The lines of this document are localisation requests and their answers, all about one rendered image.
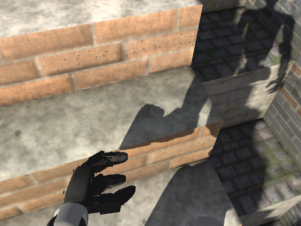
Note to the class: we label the robot left hand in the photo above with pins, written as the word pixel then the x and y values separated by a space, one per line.
pixel 84 185

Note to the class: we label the robot left forearm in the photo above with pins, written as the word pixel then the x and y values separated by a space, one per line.
pixel 70 214

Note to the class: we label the robot right thigh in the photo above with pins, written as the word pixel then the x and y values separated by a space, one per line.
pixel 203 221

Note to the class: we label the right robot shin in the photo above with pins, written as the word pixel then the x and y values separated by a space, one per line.
pixel 201 215

